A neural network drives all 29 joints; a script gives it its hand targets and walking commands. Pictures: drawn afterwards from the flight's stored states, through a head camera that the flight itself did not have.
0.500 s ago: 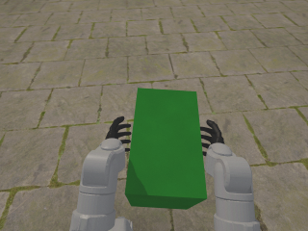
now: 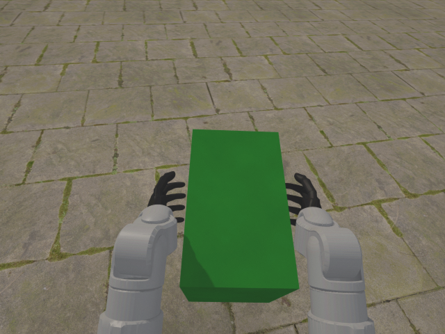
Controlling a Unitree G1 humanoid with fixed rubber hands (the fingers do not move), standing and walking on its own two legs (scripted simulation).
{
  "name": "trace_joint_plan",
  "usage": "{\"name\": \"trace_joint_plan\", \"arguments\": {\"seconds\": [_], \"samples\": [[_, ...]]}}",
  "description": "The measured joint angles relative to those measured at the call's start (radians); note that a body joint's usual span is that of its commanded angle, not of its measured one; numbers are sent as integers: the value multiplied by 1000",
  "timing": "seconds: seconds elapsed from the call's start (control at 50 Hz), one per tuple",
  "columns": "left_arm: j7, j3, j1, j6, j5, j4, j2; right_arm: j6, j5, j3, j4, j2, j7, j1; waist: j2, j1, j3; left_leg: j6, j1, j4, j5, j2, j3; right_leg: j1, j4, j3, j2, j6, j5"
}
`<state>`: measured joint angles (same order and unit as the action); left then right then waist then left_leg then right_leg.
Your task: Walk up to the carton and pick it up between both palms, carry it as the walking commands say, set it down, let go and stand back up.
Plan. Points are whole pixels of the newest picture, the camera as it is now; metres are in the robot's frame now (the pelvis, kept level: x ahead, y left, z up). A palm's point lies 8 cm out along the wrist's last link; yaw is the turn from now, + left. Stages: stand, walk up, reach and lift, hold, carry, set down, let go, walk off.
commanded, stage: carry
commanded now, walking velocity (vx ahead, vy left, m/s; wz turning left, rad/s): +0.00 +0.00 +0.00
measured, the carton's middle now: (232, 219) +0.33 +0.01 +0.03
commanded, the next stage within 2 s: none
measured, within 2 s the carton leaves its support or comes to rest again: neither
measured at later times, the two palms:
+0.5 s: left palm (169, 266) +0.19 +0.10 +0.10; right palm (342, 282) +0.19 -0.14 +0.10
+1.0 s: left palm (165, 264) +0.21 +0.12 +0.07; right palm (326, 275) +0.21 -0.13 +0.08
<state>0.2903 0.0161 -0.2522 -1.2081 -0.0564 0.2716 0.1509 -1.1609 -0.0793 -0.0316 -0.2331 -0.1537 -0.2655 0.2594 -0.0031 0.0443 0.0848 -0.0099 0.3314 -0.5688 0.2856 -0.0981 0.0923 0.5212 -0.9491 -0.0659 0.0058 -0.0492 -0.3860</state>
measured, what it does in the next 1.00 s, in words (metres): steps on the spot: right foot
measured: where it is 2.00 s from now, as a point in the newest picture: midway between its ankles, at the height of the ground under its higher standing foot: outside the picture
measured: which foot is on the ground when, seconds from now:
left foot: down 0.00-1.00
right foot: up 0.00-0.06, down 0.08-1.00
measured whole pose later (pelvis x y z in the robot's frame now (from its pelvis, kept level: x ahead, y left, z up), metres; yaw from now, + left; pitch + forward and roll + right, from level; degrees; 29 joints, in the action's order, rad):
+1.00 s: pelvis -0.10 -0.01 -0.01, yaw +0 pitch +2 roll -1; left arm 0.24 -0.10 -0.35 -1.06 -0.13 -0.05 0.18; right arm -1.04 -0.13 -0.13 0.05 -0.18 -0.23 0.37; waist -0.01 0.00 0.10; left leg -0.02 0.44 -0.55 0.15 -0.05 0.10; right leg 0.40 -0.55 -0.09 -0.05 -0.01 -0.18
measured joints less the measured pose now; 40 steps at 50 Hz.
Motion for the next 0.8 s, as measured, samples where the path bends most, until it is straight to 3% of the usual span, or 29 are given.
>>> {"name": "trace_joint_plan", "arguments": {"seconds": [0.04,0.08,0.1,0.2,0.26,0.3,0.58,0.8], "samples": [[4,-7,-13,2,-8,-10,3,-2,-4,-1,8,-3,-2,13,-5,-7,21,3,39,-33,3,-8,7,-96,171,-12,-12,2,-1],[5,-21,-30,1,-19,-31,8,-6,-6,-2,25,-6,-4,27,5,-14,41,10,79,-74,9,-3,22,-203,381,-20,-31,6,80],[3,-22,-36,10,-24,-53,10,-3,-8,-10,39,-7,-5,33,-16,-19,42,16,99,-98,12,-19,19,-209,414,-25,-17,16,89],[-11,-19,-50,10,-33,-128,14,-27,10,-21,43,-1,-16,6,-24,-63,27,61,106,-104,88,-5,4,-165,383,-21,-18,57,125],[-10,-31,-49,18,-47,-128,13,-30,27,-13,35,-2,-12,8,-22,-89,16,43,89,-38,-62,5,7,-150,375,-18,-22,54,140],[-12,-40,-42,20,-49,-126,11,-29,31,-7,43,-2,-8,11,-15,-94,18,23,86,-22,-86,9,13,-146,380,-14,-25,52,153],[0,-51,-64,-8,-38,-142,17,-41,-31,-33,117,-22,-13,82,1,-32,47,6,111,5,-121,36,14,-117,389,-17,-51,42,194],[-13,-74,-92,25,-59,-210,26,-3,-54,-66,185,-32,5,110,-1,-32,27,-6,121,12,-144,44,9,-112,396,-24,-60,39,212]]}}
